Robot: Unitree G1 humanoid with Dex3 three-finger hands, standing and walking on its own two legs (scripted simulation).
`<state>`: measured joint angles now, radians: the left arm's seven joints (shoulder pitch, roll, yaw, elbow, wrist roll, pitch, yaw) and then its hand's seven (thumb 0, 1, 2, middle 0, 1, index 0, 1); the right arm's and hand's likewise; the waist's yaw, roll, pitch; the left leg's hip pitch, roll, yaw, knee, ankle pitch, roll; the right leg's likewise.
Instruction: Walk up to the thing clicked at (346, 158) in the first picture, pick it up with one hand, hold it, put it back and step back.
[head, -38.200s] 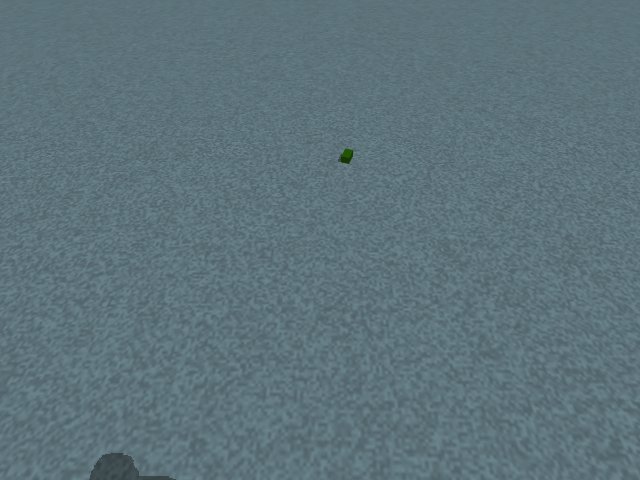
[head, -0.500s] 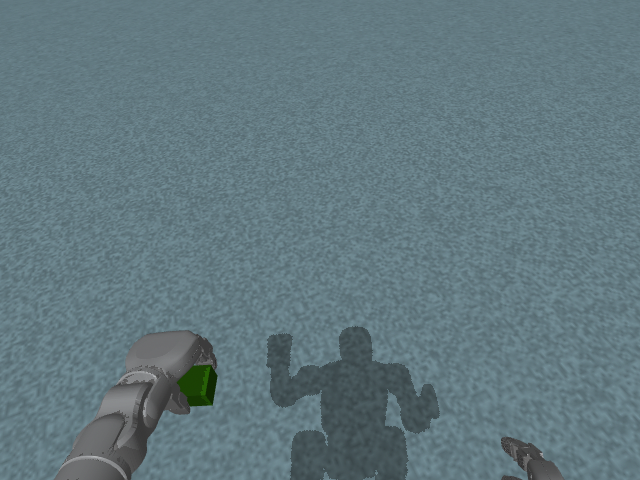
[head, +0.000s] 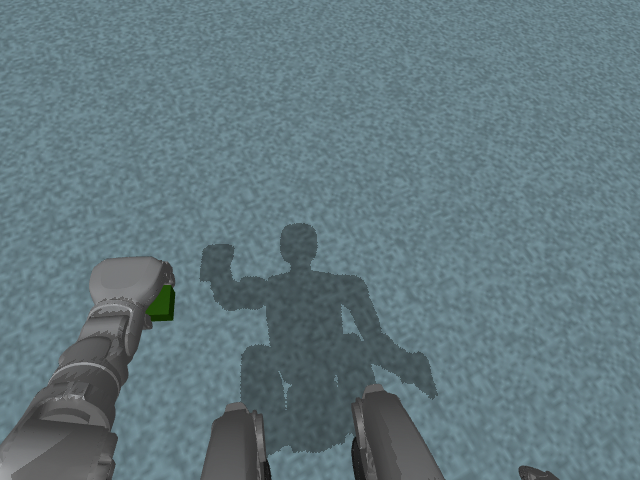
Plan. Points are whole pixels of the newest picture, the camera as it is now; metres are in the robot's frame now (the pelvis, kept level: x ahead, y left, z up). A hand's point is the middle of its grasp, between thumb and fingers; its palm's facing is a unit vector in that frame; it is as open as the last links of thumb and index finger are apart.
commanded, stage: crouch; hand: left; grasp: from above
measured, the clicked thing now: (144, 303) +0.41 +0.23 -0.15
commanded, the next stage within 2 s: lower in 1.24 s
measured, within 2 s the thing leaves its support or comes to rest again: neither
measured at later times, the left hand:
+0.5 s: hand (169, 324) +0.43 +0.24 -0.32, palm faces -0.45 +0.00 -0.90, open 7.3 cm
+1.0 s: hand (180, 327) +0.45 +0.24 -0.40, palm faces -0.46 -0.01 -0.89, open 7.2 cm
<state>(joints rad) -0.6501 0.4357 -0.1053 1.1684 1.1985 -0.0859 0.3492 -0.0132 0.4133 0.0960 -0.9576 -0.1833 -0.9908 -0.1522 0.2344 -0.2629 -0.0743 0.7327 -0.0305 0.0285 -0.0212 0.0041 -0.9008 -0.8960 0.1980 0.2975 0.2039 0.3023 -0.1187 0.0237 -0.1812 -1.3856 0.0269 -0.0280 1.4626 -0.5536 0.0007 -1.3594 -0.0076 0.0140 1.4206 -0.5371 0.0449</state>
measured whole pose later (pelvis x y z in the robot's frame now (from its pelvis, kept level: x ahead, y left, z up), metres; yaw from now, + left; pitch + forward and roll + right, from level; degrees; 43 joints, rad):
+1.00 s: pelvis -0.03 -0.01 -0.24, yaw -4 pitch +35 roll -7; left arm -0.98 0.73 0.09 1.46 1.30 -0.23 0.37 -0.01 0.42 0.07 -0.97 -0.17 -1.00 -0.13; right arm 0.18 -0.26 0.02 0.76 -0.14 -0.05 0.14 0.00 -0.91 -0.90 0.20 0.30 0.20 0.30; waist -0.24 -0.01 -0.07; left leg -2.23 0.01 -0.13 2.29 -0.68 -0.02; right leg -2.17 0.02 -0.03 2.21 -0.66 0.05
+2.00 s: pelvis -0.02 +0.00 -0.30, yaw -8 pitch +32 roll -10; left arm -1.03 0.89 0.13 1.61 1.34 -0.25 0.49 -0.02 0.40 0.07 -1.00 -0.12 -1.03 -0.09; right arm 0.13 -0.28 0.16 0.74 -0.20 -0.09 0.17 0.00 -0.90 -0.89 0.20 0.30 0.21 0.30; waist -0.32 -0.06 0.05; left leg -2.36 0.00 -0.20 2.51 -0.72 -0.02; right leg -2.28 0.04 -0.08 2.38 -0.68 0.07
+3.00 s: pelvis -0.03 +0.01 -0.31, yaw -12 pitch +27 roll -15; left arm -1.06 1.03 0.15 1.75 1.35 -0.24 0.61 -0.02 0.41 0.05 -1.00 -0.10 -1.03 -0.08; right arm 0.09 -0.33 0.28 0.68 -0.27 -0.21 0.24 0.00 -0.90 -0.90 0.20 0.30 0.20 0.30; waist -0.39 -0.13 0.14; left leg -2.36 0.00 -0.26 2.58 -0.73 0.00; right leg -2.25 0.07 -0.13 2.39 -0.66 0.07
